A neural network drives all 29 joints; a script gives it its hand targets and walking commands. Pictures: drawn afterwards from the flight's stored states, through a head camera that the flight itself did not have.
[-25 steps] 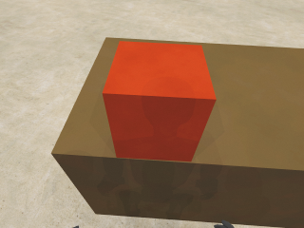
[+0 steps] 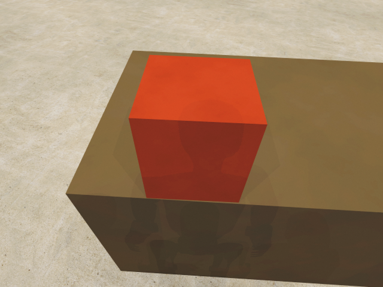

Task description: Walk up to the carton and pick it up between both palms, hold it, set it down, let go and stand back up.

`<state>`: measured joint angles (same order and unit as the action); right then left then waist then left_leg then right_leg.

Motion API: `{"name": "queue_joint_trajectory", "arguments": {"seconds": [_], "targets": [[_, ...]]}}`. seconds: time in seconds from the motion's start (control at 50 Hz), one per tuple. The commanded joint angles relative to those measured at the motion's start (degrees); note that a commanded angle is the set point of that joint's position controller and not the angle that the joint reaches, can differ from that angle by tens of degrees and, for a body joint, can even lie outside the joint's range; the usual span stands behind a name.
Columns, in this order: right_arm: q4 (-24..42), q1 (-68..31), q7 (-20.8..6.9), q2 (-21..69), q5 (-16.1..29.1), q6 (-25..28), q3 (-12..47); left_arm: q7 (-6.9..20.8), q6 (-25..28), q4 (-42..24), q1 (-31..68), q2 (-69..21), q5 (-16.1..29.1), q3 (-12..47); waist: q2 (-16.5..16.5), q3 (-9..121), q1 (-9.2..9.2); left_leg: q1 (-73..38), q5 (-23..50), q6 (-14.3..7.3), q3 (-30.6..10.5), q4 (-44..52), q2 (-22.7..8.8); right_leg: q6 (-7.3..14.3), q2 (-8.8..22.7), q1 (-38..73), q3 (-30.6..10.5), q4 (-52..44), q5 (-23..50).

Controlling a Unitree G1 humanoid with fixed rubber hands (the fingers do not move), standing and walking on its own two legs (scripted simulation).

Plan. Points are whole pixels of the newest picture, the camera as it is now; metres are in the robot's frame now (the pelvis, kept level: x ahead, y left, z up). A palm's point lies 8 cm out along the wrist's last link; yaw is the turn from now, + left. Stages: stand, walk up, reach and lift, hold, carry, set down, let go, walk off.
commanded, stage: stand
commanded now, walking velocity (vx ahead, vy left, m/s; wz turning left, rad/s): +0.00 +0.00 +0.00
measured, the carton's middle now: (195, 131) +0.46 -0.01 +0.08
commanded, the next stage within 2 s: reach and lift in 1.70 s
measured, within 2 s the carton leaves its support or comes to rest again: neither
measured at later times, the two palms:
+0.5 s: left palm out of the picture +0.00 +0.22 -0.13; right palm out of the picture +0.00 -0.22 -0.13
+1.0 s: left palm out of the picture -0.02 +0.21 -0.14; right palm out of the picture -0.01 -0.21 -0.14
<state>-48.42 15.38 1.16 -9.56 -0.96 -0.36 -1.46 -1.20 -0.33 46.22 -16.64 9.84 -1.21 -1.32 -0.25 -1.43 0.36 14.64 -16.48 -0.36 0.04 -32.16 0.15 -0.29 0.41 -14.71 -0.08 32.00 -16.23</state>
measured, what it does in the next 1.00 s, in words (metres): stands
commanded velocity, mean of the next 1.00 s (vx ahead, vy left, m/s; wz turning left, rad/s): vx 0.00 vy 0.00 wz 0.00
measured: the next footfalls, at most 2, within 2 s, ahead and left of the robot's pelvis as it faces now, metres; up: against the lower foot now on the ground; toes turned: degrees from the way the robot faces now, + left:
none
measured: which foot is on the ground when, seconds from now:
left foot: down 0.00-1.00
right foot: down 0.00-1.00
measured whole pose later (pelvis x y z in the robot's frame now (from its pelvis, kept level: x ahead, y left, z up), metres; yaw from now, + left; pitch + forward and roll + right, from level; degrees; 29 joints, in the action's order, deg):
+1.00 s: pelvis +0.00 +0.00 +0.01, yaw +0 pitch -1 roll +0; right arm -63.0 17.7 1.9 -6.8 -0.8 0.5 -1.1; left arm -2.1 0.7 62.0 -19.5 6.5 -0.8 -1.1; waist 0.0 -0.5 0.1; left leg 11.8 -13.2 -0.2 0.2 -25.6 0.0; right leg -0.2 0.2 -12.0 -0.3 25.7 -13.0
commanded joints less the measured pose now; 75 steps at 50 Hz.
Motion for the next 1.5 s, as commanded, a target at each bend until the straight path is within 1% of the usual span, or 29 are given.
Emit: {"name": "queue_joint_trajectory", "arguments": {"seconds": [0.0,0.02,0.04,0.06,0.08,0.1,0.12,0.14,0.16,0.18,0.2,0.22,0.24,0.26,0.28,0.3,0.32,0.34,0.36,0.38,0.4,0.42,0.44,0.46,0.5,0.7,0.88,1.14,1.48], "targets": [[1.3,0.9,0.0,-5.4,0.1,1.2,-1.7,-0.4,1.1,-1.3,-2.3,5.5,0.4,-1.9,-0.3,1.4,-0.36,0.5,6.0,-2.4,-5.0,7.1,-3.7,2.1,2.7,1.3,-4.1,-6.1,7.3],[0.4,0.5,0.1,-5.0,0.1,1.0,-1.7,-0.5,0.9,-0.6,-1.7,4.2,0.2,-1.7,-0.9,-0.5,-0.23,2.3,5.2,-2.4,-5.6,8.0,-4.1,2.1,2.9,2.2,-3.8,-6.1,6.9],[-0.4,1.4,0.3,-5.0,0.2,0.6,-1.6,-0.6,0.8,0.0,-2.6,3.7,0.2,-1.5,1.2,-0.7,-0.25,0.5,3.2,-1.9,-4.0,7.8,-2.8,2.3,3.6,-0.1,-5.1,-7.8,3.1],[-0.6,0.9,0.2,-5.7,0.0,0.4,-2.0,-0.5,0.7,0.1,-2.1,4.8,0.2,-1.7,1.3,-0.4,0.38,-1.2,3.5,-2.2,-4.5,8.3,-3.7,2.8,3.4,-1.4,-5.2,-7.8,3.5],[-0.5,0.8,0.3,-5.5,0.0,0.6,-1.8,-0.6,0.8,0.4,-2.2,5.1,-0.1,-1.7,0.6,0.1,0.31,-2.4,3.4,-2.1,-4.1,7.9,-3.1,2.6,3.0,-1.8,-5.0,-8.6,2.8],[-1.3,1.0,0.3,-5.3,-0.1,0.7,-1.8,-0.6,0.9,0.9,-2.4,5.2,0.1,-2.1,0.8,-0.3,0.09,-0.1,2.5,-2.3,-5.5,9.1,-4.0,2.1,2.5,0.1,-4.1,-8.1,3.4],[-1.4,0.7,0.4,-5.5,0.2,0.8,-1.8,-0.7,1.0,1.3,-2.1,4.7,0.2,-1.8,0.2,-0.9,0.09,-0.5,3.6,-2.4,-5.0,8.6,-3.5,2.3,3.5,-0.2,-5.4,-9.2,4.1],[-2.9,2.9,0.3,-4.8,-0.1,0.8,-1.6,-0.6,1.0,1.8,-2.2,5.1,0.0,-2.2,1.3,-1.1,0.68,0.2,4.1,-2.3,-5.5,9.9,-4.1,2.4,3.2,1.0,-4.5,-8.1,4.4],[-3.5,2.6,0.4,-4.6,-0.1,0.9,-1.5,-0.7,0.9,1.8,-2.5,5.2,0.1,-2.4,3.1,0.5,-0.05,1.1,3.2,-2.5,-5.7,10.3,-4.2,2.1,3.0,3.1,-4.1,-7.6,5.3],[-3.4,1.7,0.5,-5.1,0.0,1.0,-1.7,-0.7,0.9,3.1,-4.6,5.2,0.1,-2.3,0.4,-0.9,-0.65,0.2,3.3,-2.3,-5.2,9.7,-4.0,2.4,3.2,0.9,-4.9,-9.0,4.0],[-3.9,1.0,0.5,-4.5,0.2,0.8,-1.8,-0.7,1.1,3.1,-3.3,4.6,0.1,-2.1,1.1,-2.1,-0.29,-0.1,1.9,-2.1,-4.7,9.7,-3.4,2.4,3.2,-0.5,-5.3,-9.8,1.7],[-4.2,1.3,0.5,-5.1,0.1,0.5,-1.8,-0.6,0.7,4.1,-4.4,4.3,0.0,-2.1,0.2,-3.0,-0.36,0.7,0.0,-2.1,-4.1,10.0,-3.2,2.0,3.3,-1.4,-5.5,-10.6,-0.5],[-4.3,1.5,0.5,-5.3,0.3,0.2,-1.8,-0.8,0.7,4.5,-4.5,3.6,0.0,-1.8,-2.5,-3.2,-0.24,-0.8,1.6,-1.9,-3.2,8.3,-2.3,2.2,4.2,-2.4,-7.0,-13.1,-3.8],[-5.4,2.8,0.4,-3.6,0.1,0.2,-1.3,-0.7,0.7,4.2,-3.0,4.2,0.1,-1.9,-0.7,-3.0,0.59,-1.2,1.3,-1.8,-4.0,9.4,-3.1,2.3,3.9,-3.0,-5.9,-12.4,-3.1],[-5.9,3.1,0.4,-3.9,0.1,0.5,-1.3,-0.7,0.8,4.4,-2.6,5.1,0.2,-2.4,-1.3,-1.2,0.6,-0.1,-0.3,-2.2,-5.3,11.3,-3.8,2.3,2.8,-0.4,-5.0,-11.1,-1.3],[-6.2,3.0,0.2,-4.4,-0.1,0.6,-1.3,-0.5,0.7,4.9,-3.3,4.9,0.3,-2.5,0.6,-2.9,-0.03,1.2,-3.4,-2.2,-5.9,12.8,-4.2,2.2,2.7,-1.8,-4.8,-11.0,-2.4],[-6.6,3.0,0.2,-4.0,0.2,0.7,-1.3,-0.6,0.6,5.5,-3.8,3.1,0.2,-1.8,0.8,-2.7,0.3,1.5,-3.9,-2.1,-5.5,12.5,-3.7,2.0,3.0,-0.6,-5.3,-11.0,-2.3],[-6.9,2.5,0.4,-3.8,0.0,0.5,-1.3,-0.7,0.6,5.5,-3.2,2.6,0.4,-1.6,0.6,-4.7,-0.03,3.0,-3.3,-2.2,-5.4,12.2,-3.6,2.1,3.5,-1.2,-5.6,-11.7,-2.8],[-7.2,2.4,0.6,-3.8,0.1,0.6,-1.2,-0.7,0.6,6.3,-3.5,2.1,0.2,-1.4,-1.3,-4.4,-0.15,1.6,-0.7,-2.1,-4.9,11.7,-3.4,2.3,3.4,-1.4,-5.8,-12.2,-2.8],[-7.4,3.0,0.8,-4.5,0.0,0.4,-1.4,-0.8,0.7,6.5,-3.0,2.7,0.0,-1.4,-3.0,-4.5,0.26,0.5,0.7,-1.9,-4.2,11.3,-3.1,2.3,4.0,-2.4,-6.2,-13.2,-3.7],[-8.1,3.9,0.7,-3.6,0.1,0.6,-1.3,-1.0,0.7,6.7,-3.4,2.4,0.1,-1.4,-1.8,-2.5,0.33,-0.9,0.8,-2.0,-4.6,11.3,-3.3,2.4,4.0,-2.3,-6.3,-13.9,-3.9],[-8.2,2.4,0.7,-3.3,-0.1,0.6,-1.0,-1.0,0.9,7.4,-4.1,2.8,0.1,-1.5,-0.8,-2.6,-0.34,-1.9,2.2,-2.1,-4.5,11.2,-3.6,2.4,3.9,-2.0,-6.0,-13.5,-2.2],[-9.0,4.2,0.7,-3.9,0.1,0.8,-1.1,-1.1,1.0,7.7,-4.7,3.4,0.1,-1.7,0.7,-1.6,0.06,0.2,0.0,-2.1,-5.4,12.5,-4.0,2.4,3.1,0.2,-5.0,-12.3,-0.2],[-9.1,4.2,0.6,-4.4,0.1,0.9,-1.3,-0.8,0.9,8.6,-5.7,4.7,0.4,-2.1,1.4,-3.9,-0.59,1.8,-1.6,-1.9,-5.5,12.7,-3.9,2.2,3.1,-0.5,-4.7,-11.6,-0.8],[-9.7,4.6,0.6,-3.9,0.2,0.8,-1.2,-0.7,0.8,9.3,-5.8,3.8,0.4,-1.9,1.2,-3.9,-0.55,2.9,-3.2,-1.8,-5.7,13.6,-4.0,2.1,3.0,0.2,-4.6,-11.5,-1.1],[-12.0,5.6,0.7,-2.4,0.2,1.3,-0.8,-0.8,1.5,12.3,-6.1,1.6,0.3,-1.1,0.0,-1.2,-0.18,-1.0,3.6,-1.9,-4.5,11.8,-4.1,2.1,3.6,0.5,-4.5,-11.5,3.7],[-13.9,6.8,0.9,-1.6,0.2,1.2,-0.4,-1.1,1.4,14.9,-7.1,1.0,0.4,-0.6,0.0,-3.0,-0.13,-1.3,6.3,-1.7,-4.1,11.4,-4.2,2.1,3.7,0.6,-4.4,-11.4,6.1],[-15.5,6.9,1.2,-0.9,0.3,1.3,0.0,-1.2,1.3,17.0,-6.9,0.3,0.5,-0.2,0.3,-2.7,-0.3,-2.1,7.7,-1.5,-3.9,11.5,-4.4,2.0,3.8,2.2,-4.1,-11.1,8.0],[-16.8,7.9,1.3,-0.4,0.3,1.0,0.4,-1.3,1.0,18.7,-7.1,0.0,0.5,0.3,0.4,-3.9,-0.3,-1.9,6.5,-1.4,-3.9,12.1,-4.4,1.8,3.7,2.0,-4.0,-11.5,6.9]]}}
